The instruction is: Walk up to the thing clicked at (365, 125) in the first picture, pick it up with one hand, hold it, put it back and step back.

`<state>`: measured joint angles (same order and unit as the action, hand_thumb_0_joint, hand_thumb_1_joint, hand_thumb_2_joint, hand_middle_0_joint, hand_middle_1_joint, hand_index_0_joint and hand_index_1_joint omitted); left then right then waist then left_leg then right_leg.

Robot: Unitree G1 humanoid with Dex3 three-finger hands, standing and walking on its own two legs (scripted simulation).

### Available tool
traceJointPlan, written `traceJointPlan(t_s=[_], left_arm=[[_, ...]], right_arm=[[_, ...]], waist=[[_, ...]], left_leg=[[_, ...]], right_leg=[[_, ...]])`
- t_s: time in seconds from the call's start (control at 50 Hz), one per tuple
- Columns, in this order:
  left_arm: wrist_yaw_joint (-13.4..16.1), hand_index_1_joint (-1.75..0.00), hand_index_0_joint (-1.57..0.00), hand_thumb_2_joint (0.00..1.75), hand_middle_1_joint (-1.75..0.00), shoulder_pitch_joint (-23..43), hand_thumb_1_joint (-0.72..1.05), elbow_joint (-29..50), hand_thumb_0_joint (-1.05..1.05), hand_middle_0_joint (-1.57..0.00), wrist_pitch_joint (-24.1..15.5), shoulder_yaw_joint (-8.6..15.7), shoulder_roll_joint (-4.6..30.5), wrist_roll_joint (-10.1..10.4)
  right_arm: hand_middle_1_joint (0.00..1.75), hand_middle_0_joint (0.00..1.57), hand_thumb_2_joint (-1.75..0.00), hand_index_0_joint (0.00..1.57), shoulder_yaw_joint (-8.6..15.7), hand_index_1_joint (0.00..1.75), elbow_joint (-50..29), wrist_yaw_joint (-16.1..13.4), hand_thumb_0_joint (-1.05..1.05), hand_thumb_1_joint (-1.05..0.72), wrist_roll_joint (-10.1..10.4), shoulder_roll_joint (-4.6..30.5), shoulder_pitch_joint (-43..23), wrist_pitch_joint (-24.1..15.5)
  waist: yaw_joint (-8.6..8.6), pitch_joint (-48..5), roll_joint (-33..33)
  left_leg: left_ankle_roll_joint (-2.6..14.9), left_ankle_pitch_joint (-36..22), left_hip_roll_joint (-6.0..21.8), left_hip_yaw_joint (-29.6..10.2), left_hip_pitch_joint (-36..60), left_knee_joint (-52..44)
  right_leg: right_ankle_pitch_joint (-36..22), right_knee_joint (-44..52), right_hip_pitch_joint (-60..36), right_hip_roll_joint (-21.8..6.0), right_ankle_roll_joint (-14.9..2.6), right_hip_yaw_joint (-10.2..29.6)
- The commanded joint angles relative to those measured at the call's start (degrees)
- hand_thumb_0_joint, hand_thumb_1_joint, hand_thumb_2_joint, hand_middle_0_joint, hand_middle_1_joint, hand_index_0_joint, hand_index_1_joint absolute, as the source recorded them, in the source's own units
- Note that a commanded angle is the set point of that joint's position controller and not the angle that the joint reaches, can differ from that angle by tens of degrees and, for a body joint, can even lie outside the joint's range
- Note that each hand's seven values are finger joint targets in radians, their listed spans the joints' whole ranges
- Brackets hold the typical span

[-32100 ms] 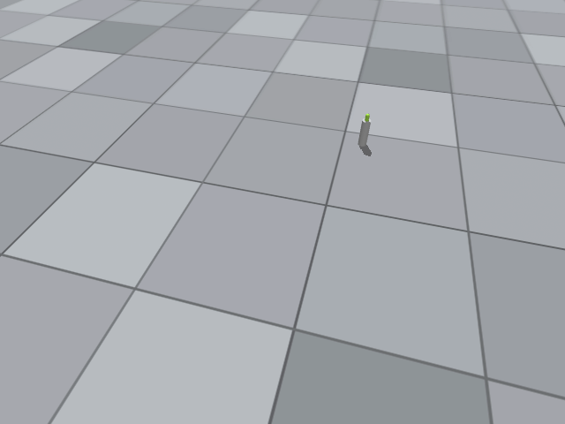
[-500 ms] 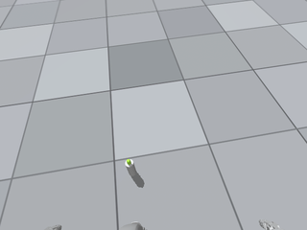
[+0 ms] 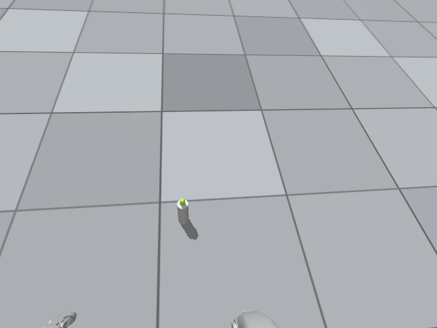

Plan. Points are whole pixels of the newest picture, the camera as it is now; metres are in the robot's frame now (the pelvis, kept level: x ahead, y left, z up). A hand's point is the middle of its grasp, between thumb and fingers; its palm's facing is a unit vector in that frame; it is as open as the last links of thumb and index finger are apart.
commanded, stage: step back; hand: left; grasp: from the side
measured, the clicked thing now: (183, 210) +0.67 +0.13 -0.67
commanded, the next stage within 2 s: none
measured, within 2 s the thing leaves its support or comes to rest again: neither
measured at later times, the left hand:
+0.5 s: hand out of the picture -0.03 +0.22 -0.14, palm faces -0.02 -0.90 -0.43, open 7.4 cm
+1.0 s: hand out of the picture -0.29 +0.20 -0.17, palm faces -0.06 -0.92 -0.39, open 7.3 cm
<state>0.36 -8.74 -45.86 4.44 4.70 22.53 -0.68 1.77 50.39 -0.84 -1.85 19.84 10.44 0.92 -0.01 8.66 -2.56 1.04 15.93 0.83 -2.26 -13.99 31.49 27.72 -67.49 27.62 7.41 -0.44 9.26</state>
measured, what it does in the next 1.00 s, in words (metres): walks backwards: right foot, then left foot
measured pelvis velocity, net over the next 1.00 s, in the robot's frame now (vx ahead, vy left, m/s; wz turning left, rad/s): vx -0.35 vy -0.07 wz -0.06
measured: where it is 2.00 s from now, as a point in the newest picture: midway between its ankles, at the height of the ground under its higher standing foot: outside the picture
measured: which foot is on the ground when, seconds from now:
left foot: down 0.00-0.24, up 0.26-0.56, down 0.58-1.00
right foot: up 0.00-0.20, down 0.22-0.62, up 0.64-0.96, down 0.98-1.00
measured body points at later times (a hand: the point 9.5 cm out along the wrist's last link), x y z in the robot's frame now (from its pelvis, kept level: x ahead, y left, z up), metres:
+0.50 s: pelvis -0.16 -0.04 -0.01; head -0.10 -0.06 +0.43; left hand -0.03 +0.27 -0.11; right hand -0.09 -0.36 -0.14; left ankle -0.21 +0.09 -0.69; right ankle -0.10 -0.15 -0.74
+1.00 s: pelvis -0.35 -0.07 -0.02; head -0.30 -0.06 +0.42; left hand -0.28 +0.25 -0.15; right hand -0.21 -0.40 -0.11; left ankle -0.23 +0.07 -0.74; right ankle -0.38 -0.21 -0.74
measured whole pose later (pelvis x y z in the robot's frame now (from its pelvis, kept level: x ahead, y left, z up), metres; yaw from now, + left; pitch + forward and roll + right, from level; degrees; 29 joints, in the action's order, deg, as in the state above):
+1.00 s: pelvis -0.35 -0.07 -0.02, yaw -4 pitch -3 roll -2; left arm -0.1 -12.8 -51.9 2.3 4.2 22.5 -1.5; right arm 2.8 46.1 -0.4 -1.8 23.9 3.8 1.9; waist -1.5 9.8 1.6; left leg 0.2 10.9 6.3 0.1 -25.9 39.7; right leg 22.9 -37.1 11.2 2.0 1.0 2.4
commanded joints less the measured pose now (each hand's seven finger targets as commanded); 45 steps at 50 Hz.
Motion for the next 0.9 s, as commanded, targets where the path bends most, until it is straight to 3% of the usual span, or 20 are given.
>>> traceJointPlan(t_s=[0.0, 0.08, 0.18, 0.2, 0.22, 0.24, 0.26, 0.3, 0.34, 0.46, 0.5, 0.54, 0.56, 0.58, 0.6, 0.62, 0.64, 0.7, 0.8, 0.88], left_arm=[[0.6, -0.30, -0.20, 0.90, -0.30, 0.9, 0.90, 5.4, 0.00, -0.20, -1.9, 3.4, 8.7, -0.5], [0.4, -0.30, -0.20, 0.90, -0.30, -0.3, 0.90, 4.9, 0.00, -0.20, -2.1, 3.0, 8.9, -0.6], [-0.2, -0.30, -0.20, 0.90, -0.30, -9.8, 0.90, -0.4, 0.00, -0.20, -2.8, 3.6, 9.1, -1.2], [-0.2, -0.30, -0.20, 0.90, -0.30, -9.3, 0.90, 0.0, 0.00, -0.20, -3.1, 3.9, 11.1, -1.8], [-0.3, -0.30, -0.20, 0.90, -0.30, -7.8, 0.90, 1.1, 0.00, -0.20, -3.4, 5.2, 15.9, -2.3], [-0.3, -0.30, -0.20, 0.90, -0.30, -2.3, 0.90, 3.7, 0.00, -0.20, -3.0, 5.9, 20.9, -2.1], [0.1, -0.30, -0.20, 0.90, -0.30, 2.2, 0.90, 5.5, 0.00, -0.20, -3.2, 5.7, 20.0, -1.9], [0.1, -0.30, -0.20, 0.90, -0.30, 4.8, 0.90, 6.6, 0.00, -0.20, -3.3, 4.1, 14.3, -1.7], [0.5, -0.30, -0.20, 0.90, -0.30, 5.0, 0.90, 6.2, 0.00, -0.20, -3.0, 4.3, 12.5, -1.8], [1.5, -0.30, -0.20, 0.90, -0.30, -1.9, 0.90, 6.9, 0.00, -0.20, -2.5, 3.9, 11.1, -2.2], [1.5, -0.30, -0.20, 0.90, -0.30, -0.7, 0.90, 7.7, 0.00, -0.20, -2.0, 3.7, 11.3, -1.7], [1.0, -0.30, -0.20, 0.90, -0.30, 1.3, 0.90, 8.4, 0.00, -0.20, -1.1, 3.1, 11.9, -0.8], [0.7, -0.30, -0.20, 0.90, -0.30, 1.6, 0.90, 8.8, 0.00, -0.20, -0.6, 2.5, 10.9, -0.7], [0.5, -0.30, -0.20, 0.90, -0.30, 0.9, 0.90, 9.2, 0.00, -0.20, -0.5, 1.9, 8.6, -0.5], [1.0, -0.30, -0.20, 0.90, -0.30, 3.7, 0.90, 9.8, 0.00, -0.20, -0.7, 2.5, 9.7, -0.3], [1.4, -0.30, -0.20, 0.90, -0.30, 6.1, 0.90, 9.4, 0.00, -0.20, -0.5, 3.8, 12.0, -1.1], [1.1, -0.30, -0.20, 0.90, -0.30, 4.4, 0.90, 8.1, 0.00, -0.20, -0.3, 4.1, 13.1, -1.0], [0.5, -0.30, -0.20, 0.90, -0.30, -1.8, 0.90, 4.3, 0.00, -0.20, 0.0, 3.9, 10.9, -0.1], [0.5, -0.30, -0.20, 0.90, -0.30, -1.8, 0.90, 4.4, 0.00, -0.20, -1.5, 2.9, 9.2, -1.0], [0.1, -0.30, -0.20, 0.90, -0.30, -3.5, 0.90, 1.7, 0.00, -0.20, -3.3, 1.9, 9.4, -0.5]], right_arm=[[0.30, 0.20, -0.90, 0.20, 4.8, 0.30, -5.4, -1.6, 0.00, -0.90, 0.3, 14.8, 1.0, -1.5], [0.30, 0.20, -0.90, 0.20, 5.6, 0.30, -6.9, -1.6, 0.00, -0.90, 0.1, 16.8, 0.6, -1.1], [0.30, 0.20, -0.90, 0.20, 5.3, 0.30, -9.2, -1.0, 0.00, -0.90, 1.0, 17.3, -5.8, 0.2], [0.30, 0.20, -0.90, 0.20, 4.8, 0.30, -9.3, -1.0, 0.00, -0.90, 1.5, 15.5, -5.6, 0.5], [0.30, 0.20, -0.90, 0.20, 4.1, 0.30, -9.8, -1.0, 0.00, -0.90, 1.9, 12.6, -4.4, 0.5], [0.30, 0.20, -0.90, 0.20, 4.5, 0.30, -9.9, -2.2, 0.00, -0.90, 1.8, 12.9, -5.3, 0.7], [0.30, 0.20, -0.90, 0.20, 5.5, 0.30, -8.5, -2.3, 0.00, -0.90, 1.9, 15.2, -3.7, 0.7], [0.30, 0.20, -0.90, 0.20, 4.9, 0.30, -5.9, -1.5, 0.00, -0.90, 2.2, 15.6, -0.8, 0.5], [0.30, 0.20, -0.90, 0.20, 3.9, 0.30, -5.3, -1.8, 0.00, -0.90, 2.1, 13.0, 1.1, 0.2], [0.30, 0.20, -0.90, 0.20, 3.3, 0.30, -6.6, -2.0, 0.00, -0.90, 1.1, 11.6, 0.4, -1.1], [0.30, 0.20, -0.90, 0.20, 3.6, 0.30, -5.7, -1.8, 0.00, -0.90, 0.7, 11.7, 3.6, -1.1], [0.30, 0.20, -0.90, 0.20, 4.2, 0.30, -3.4, -1.6, 0.00, -0.90, 0.4, 12.3, 7.9, -1.2], [0.30, 0.20, -0.90, 0.20, 4.8, 0.30, -3.2, -1.5, 0.00, -0.90, -0.1, 13.5, 7.8, -1.1], [0.30, 0.20, -0.90, 0.20, 5.8, 0.30, -3.7, -1.5, 0.00, -0.90, -1.1, 17.6, 6.7, -1.0], [0.30, 0.20, -0.90, 0.20, 6.6, 0.30, -5.4, -0.8, 0.00, -0.90, -1.2, 23.8, 1.9, -0.7], [0.30, 0.20, -0.90, 0.20, 7.1, 0.30, -6.7, -1.1, 0.00, -0.90, -0.9, 25.1, -0.7, -1.1], [0.30, 0.20, -0.90, 0.20, 6.6, 0.30, -7.0, -1.6, 0.00, -0.90, -0.9, 22.6, -3.9, -1.6], [0.30, 0.20, -0.90, 0.20, 4.5, 0.30, -7.4, -1.9, 0.00, -0.90, -1.1, 15.5, -6.6, -1.6], [0.30, 0.20, -0.90, 0.20, 4.9, 0.30, -6.3, -1.4, 0.00, -0.90, 0.0, 14.6, 0.3, -0.9], [0.30, 0.20, -0.90, 0.20, 5.4, 0.30, -6.6, -0.7, 0.00, -0.90, -0.5, 17.3, -1.1, -0.1]], waist=[[1.46, -8.9, 10.4], [2.37, -11.1, 11.9], [-2.34, -14.8, 12.4], [-2.20, -14.3, 8.2], [-1.72, -12.1, -5.5], [-3.36, -9.7, -14.9], [-1.60, -6.4, -14.2], [0.22, -5.6, -6.1], [0.55, -6.9, -7.2], [-3.62, -12.0, -9.6], [-2.50, -14.3, -10.6], [0.18, -15.6, -7.2], [0.29, -14.3, -3.7], [-0.21, -13.0, 7.3], [0.63, -10.6, 16.6], [2.24, -8.2, 17.1], [-0.01, -6.2, 13.9], [-3.84, -5.8, 6.2], [0.74, -10.1, 11.1], [1.41, -14.6, 16.9]], left_leg=[[10.68, -34.6, 11.4, -10.1, 14.0, -3.4], [13.22, -30.0, 13.6, -9.7, 12.1, -2.4], [7.61, -19.0, 11.0, -8.0, 0.6, 3.5], [4.49, -10.1, 7.4, -6.8, -6.0, 6.8], [0.73, 5.5, -1.9, -3.8, -16.9, 15.8], [-1.10, 20.7, -6.4, -3.3, -13.6, 30.1], [-1.10, 20.4, -3.8, -6.2, -8.9, 36.6], [-0.88, 13.6, -6.8, -7.0, -9.1, 38.5], [-1.51, 11.2, -8.0, -5.7, -12.9, 38.5], [-2.61, 16.4, -3.9, -1.1, -14.3, 17.8], [-1.69, 13.0, -2.2, 0.2, -10.2, 8.4], [-0.53, -1.1, -2.8, 3.0, -0.8, -7.6], [0.64, -5.9, -0.8, -1.5, 3.1, -9.2], [4.54, -8.5, 9.6, -16.0, 7.1, -11.3], [12.61, -13.3, 21.5, -27.7, -0.5, -13.7], [17.72, -11.6, 26.3, -33.9, -10.7, -16.0], [17.49, -12.6, 25.2, -29.0, -12.3, -14.9], [9.31, -19.3, 11.9, -9.6, -5.8, -9.6], [11.99, -23.3, 11.9, -9.0, 12.0, -4.7], [11.53, -9.5, 12.7, -8.2, 10.4, -4.2]], right_leg=[[0.2, 4.2, 4.7, -1.6, 2.08, 0.5], [1.4, 17.0, -1.6, -4.8, 2.54, -2.9], [-14.7, 42.8, -19.2, -6.2, -0.87, -7.7], [-17.1, 43.9, -21.8, -9.4, -2.15, -1.3], [-19.7, 45.6, -22.8, -19.5, -5.57, 14.1], [-18.9, 49.8, -8.1, -30.0, -16.54, 22.5], [-17.7, 51.4, 1.0, -31.5, -17.58, 24.1], [-24.1, 46.8, -2.9, -22.0, -12.81, 9.3], [-27.6, 43.0, -9.0, -17.5, -9.78, 2.6], [-40.6, 38.0, -27.1, -20.7, -12.37, 3.7], [-41.5, 35.7, -27.6, -21.5, -11.76, 4.1], [-35.6, 30.6, -22.2, -19.1, -8.66, 1.7], [-26.9, 29.8, -14.4, -17.0, -6.01, 0.8], [-11.8, 22.0, -2.7, -10.9, -2.85, -2.9], [7.0, 10.5, 1.4, -3.2, -0.60, -6.4], [9.5, -1.0, -3.4, -4.6, -0.13, 1.2], [6.3, -6.8, -4.2, -4.8, -0.27, 3.6], [-1.5, -10.1, 0.9, -0.3, -0.37, 3.3], [0.3, 4.8, 4.4, -2.9, 3.27, -0.6], [1.0, 28.4, -7.3, -7.4, 2.13, -6.3]])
